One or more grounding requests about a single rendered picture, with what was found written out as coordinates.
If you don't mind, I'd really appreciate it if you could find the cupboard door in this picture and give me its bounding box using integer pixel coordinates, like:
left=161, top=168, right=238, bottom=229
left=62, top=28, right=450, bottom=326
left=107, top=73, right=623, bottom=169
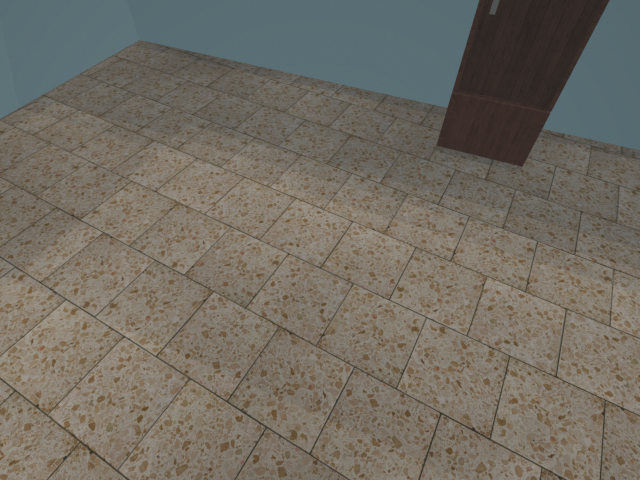
left=458, top=0, right=604, bottom=108

